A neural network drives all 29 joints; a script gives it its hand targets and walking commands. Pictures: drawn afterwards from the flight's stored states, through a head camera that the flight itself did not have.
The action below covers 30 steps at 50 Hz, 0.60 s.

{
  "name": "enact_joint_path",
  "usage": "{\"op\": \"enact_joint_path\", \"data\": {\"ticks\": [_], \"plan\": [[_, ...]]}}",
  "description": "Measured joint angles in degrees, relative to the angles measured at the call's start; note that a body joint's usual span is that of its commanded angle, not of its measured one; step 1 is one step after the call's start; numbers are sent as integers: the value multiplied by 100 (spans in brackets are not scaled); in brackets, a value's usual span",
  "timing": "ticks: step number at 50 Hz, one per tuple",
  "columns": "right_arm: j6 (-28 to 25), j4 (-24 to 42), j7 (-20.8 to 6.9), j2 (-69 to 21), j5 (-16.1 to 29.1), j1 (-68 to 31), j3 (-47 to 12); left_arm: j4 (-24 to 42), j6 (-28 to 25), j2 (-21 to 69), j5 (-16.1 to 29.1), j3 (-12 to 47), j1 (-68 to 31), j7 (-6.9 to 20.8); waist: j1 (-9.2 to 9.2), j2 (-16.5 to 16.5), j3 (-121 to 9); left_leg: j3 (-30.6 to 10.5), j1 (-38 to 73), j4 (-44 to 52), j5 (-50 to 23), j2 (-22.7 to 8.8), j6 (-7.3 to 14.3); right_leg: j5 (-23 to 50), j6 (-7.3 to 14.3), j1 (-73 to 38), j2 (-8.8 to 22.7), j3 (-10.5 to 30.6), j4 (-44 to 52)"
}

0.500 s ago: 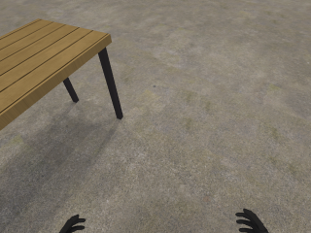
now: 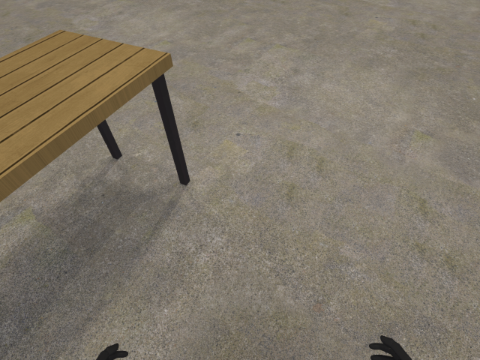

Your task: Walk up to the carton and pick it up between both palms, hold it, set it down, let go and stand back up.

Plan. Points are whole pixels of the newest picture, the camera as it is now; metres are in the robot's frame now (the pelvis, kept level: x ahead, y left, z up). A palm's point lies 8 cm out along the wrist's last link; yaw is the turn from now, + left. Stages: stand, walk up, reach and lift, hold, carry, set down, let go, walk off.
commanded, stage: stand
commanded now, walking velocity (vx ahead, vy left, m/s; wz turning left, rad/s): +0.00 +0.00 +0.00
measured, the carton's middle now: out of the picture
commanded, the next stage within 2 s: walk up in 1.62 s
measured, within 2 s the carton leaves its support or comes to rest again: neither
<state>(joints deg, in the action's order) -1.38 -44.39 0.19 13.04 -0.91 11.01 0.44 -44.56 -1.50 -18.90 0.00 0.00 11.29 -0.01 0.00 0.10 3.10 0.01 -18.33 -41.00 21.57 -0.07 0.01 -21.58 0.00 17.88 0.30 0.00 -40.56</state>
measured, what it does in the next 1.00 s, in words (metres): stands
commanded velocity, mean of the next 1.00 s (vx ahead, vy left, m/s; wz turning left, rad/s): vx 0.00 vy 0.00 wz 0.00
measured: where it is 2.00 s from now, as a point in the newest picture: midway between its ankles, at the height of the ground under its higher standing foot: outside the picture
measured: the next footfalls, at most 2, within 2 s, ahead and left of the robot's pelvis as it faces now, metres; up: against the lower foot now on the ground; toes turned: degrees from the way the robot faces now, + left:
none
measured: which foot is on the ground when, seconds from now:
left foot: down 0.00-1.00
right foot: down 0.00-1.00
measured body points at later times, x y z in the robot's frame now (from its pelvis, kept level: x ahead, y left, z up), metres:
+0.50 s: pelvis -0.02 +0.00 +0.00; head -0.01 +0.00 +0.45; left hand +0.09 +0.29 -0.12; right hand +0.09 -0.25 -0.13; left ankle +0.00 +0.12 -0.72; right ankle +0.00 -0.12 -0.72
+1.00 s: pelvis -0.02 -0.01 +0.00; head -0.01 -0.01 +0.45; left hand +0.06 +0.29 -0.12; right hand +0.07 -0.26 -0.14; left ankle +0.00 +0.12 -0.72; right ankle +0.00 -0.12 -0.72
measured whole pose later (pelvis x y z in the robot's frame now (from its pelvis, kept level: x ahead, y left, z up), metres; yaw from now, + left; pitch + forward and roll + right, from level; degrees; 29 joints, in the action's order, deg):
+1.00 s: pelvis -0.02 -0.01 +0.00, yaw +0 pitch -2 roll +0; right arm -1.5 -53.0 0.2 13.5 -0.9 10.2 0.4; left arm -53.7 -1.8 -19.2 0.0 0.0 11.3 0.0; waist 0.0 0.3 3.9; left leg 0.0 -18.3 -39.6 19.0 -0.1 0.0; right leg -19.6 0.0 18.5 0.3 0.0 -40.4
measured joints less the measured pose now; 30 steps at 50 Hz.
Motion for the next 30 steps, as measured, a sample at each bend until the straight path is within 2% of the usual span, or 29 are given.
{"op": "enact_joint_path", "data": {"ticks": [30], "plan": [[-6,-509,0,40,0,-10,0,-672,-23,-26,0,0,0,0,0,9,31,0,0,93,-210,0,0,160,0,44,1,0,0]]}}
